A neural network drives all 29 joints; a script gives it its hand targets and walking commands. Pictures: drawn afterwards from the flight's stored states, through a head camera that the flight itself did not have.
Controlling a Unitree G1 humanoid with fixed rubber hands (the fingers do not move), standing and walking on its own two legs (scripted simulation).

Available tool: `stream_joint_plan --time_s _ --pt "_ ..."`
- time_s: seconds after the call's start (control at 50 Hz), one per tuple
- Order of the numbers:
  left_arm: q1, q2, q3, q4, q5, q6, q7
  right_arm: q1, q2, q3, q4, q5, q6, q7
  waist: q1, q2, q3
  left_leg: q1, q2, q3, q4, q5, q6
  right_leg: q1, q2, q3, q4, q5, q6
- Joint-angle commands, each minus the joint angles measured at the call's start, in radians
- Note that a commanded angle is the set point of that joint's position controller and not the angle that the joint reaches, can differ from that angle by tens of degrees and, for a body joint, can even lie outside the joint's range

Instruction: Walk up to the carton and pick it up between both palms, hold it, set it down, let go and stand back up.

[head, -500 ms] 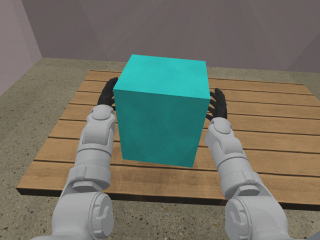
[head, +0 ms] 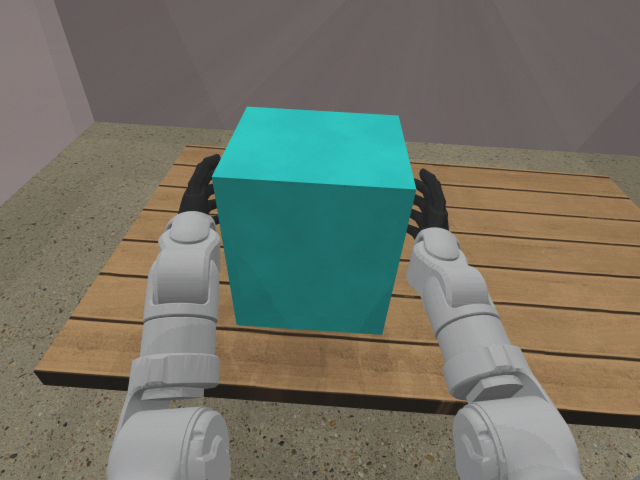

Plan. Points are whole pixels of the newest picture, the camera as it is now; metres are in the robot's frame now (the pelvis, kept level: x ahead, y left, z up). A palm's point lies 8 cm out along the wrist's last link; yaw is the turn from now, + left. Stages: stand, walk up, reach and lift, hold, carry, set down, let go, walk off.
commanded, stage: reach and lift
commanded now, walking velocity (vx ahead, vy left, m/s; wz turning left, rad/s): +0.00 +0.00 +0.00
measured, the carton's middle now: (315, 222) +0.41 -0.01 +0.16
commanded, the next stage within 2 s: hold in 0.80 s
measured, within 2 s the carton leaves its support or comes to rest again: neither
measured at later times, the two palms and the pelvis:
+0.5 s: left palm (190, 209) +0.37 +0.13 +0.20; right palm (429, 225) +0.36 -0.15 +0.18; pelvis +0.00 +0.00 +0.00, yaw +0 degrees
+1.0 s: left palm (179, 206) +0.36 +0.14 +0.22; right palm (425, 214) +0.37 -0.14 +0.20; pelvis +0.00 +0.00 +0.00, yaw +1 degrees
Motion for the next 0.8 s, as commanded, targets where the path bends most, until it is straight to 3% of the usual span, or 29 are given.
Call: stream_joint_plan --time_s 0.0,0.08,0.14,0.26,0.28,0.32,0.36,0.42,0.48,0.54,0.6,0.64,0.68,0.7,0.78 --pt "-0.779 -0.57 -0.441 -0.088 -0.133 -0.047 -0.145 -0.959 0.569 0.334 -0.384 0.07 -0.103 0.207 -0.005 0.057 -0.496 -0.006 -0.061 0.047 -0.058 0.252 -0.004 0.231 0.051 -0.003 -0.002 0.108 0.049" --pt "-0.767 -0.545 -0.398 -0.059 -0.116 -0.033 -0.164 -0.953 0.568 0.311 -0.348 0.059 -0.094 0.203 -0.013 0.021 -0.466 -0.023 -0.065 0.054 -0.07 0.207 0.011 0.254 0.044 -0.004 -0.009 0.099 0.055" --pt "-0.728 -0.546 -0.398 -0.057 -0.11 -0.026 -0.176 -0.963 0.568 0.334 -0.402 0.081 -0.098 0.189 -0.018 0.04 -0.494 -0.02 -0.073 0.05 -0.051 0.279 0.002 0.308 0.045 -0.001 0.006 0.212 0.063" --pt "-0.733 -0.538 -0.418 -0.109 -0.111 -0.02 -0.183 -0.949 0.561 0.369 -0.455 0.099 -0.094 0.176 -0.028 0.049 -0.513 0.009 -0.071 0.045 -0.035 0.339 -0.005 0.316 0.053 -0.011 0.014 0.242 0.06" --pt "-0.744 -0.525 -0.398 -0.101 -0.094 -0.016 -0.185 -0.919 0.552 0.355 -0.402 0.093 -0.081 0.176 -0.033 0.056 -0.471 0.007 -0.071 0.048 -0.047 0.31 -0.006 0.295 0.051 -0.009 0.006 0.197 0.058" --pt "-0.767 -0.537 -0.408 -0.108 -0.096 -0.009 -0.185 -0.953 0.546 0.339 -0.401 0.087 -0.085 0.187 -0.027 0.062 -0.444 0.002 -0.061 0.046 -0.06 0.288 -0.009 0.259 0.06 -0.022 -0.002 0.109 0.05" --pt "-0.758 -0.56 -0.442 -0.14 -0.114 -0.01 -0.177 -0.96 0.549 0.353 -0.451 0.097 -0.096 0.19 -0.03 0.085 -0.504 0.044 -0.058 0.041 -0.033 0.375 -0.022 0.266 0.066 -0.023 0.01 0.167 0.045" --pt "-0.802 -0.558 -0.443 -0.131 -0.117 -0.01 -0.175 -0.964 0.544 0.332 -0.424 0.086 -0.085 0.192 -0.042 0.072 -0.475 0.027 -0.055 0.039 -0.047 0.309 -0.018 0.241 0.061 -0.023 -0.002 0.094 0.046" --pt "-0.78 -0.561 -0.421 -0.099 -0.104 0.0 -0.167 -0.988 0.543 0.327 -0.401 0.085 -0.087 0.203 -0.02 0.072 -0.458 0.018 -0.049 0.041 -0.058 0.297 -0.01 0.237 0.066 -0.024 0.002 0.073 0.04" --pt "-0.779 -0.56 -0.412 -0.087 -0.092 0.013 -0.175 -0.979 0.535 0.316 -0.388 0.089 -0.083 0.198 -0.029 0.085 -0.441 0.026 -0.055 0.045 -0.049 0.321 -0.018 0.243 0.063 -0.022 -0.006 0.086 0.041" --pt "-0.78 -0.545 -0.4 -0.092 -0.098 0.007 -0.174 -1.008 0.561 0.35 -0.422 0.103 -0.082 0.194 -0.005 0.047 -0.496 0.011 -0.064 0.05 -0.045 0.317 0.0 0.288 0.059 -0.016 0.008 0.154 0.051" --pt "-0.762 -0.546 -0.415 -0.13 -0.102 0.009 -0.171 -0.971 0.56 0.371 -0.421 0.124 -0.073 0.184 -0.022 0.064 -0.508 0.029 -0.067 0.045 -0.025 0.38 -0.008 0.303 0.058 -0.009 0.016 0.225 0.055" --pt "-0.782 -0.538 -0.408 -0.129 -0.105 0.016 -0.181 -0.984 0.56 0.367 -0.433 0.123 -0.065 0.176 -0.025 0.049 -0.492 0.013 -0.069 0.048 -0.037 0.337 -0.004 0.293 0.057 -0.011 0.007 0.181 0.056" --pt "-0.805 -0.531 -0.402 -0.134 -0.109 0.012 -0.182 -1.009 0.574 0.376 -0.442 0.125 -0.065 0.176 -0.008 0.038 -0.499 -0.006 -0.074 0.051 -0.04 0.321 0.005 0.299 0.057 -0.01 0.011 0.175 0.056" --pt "-0.768 -0.538 -0.424 -0.163 -0.107 0.034 -0.181 -0.98 0.565 0.397 -0.466 0.15 -0.047 0.167 -0.016 0.063 -0.501 0.021 -0.071 0.047 -0.025 0.376 -0.005 0.307 0.06 -0.008 0.012 0.205 0.051"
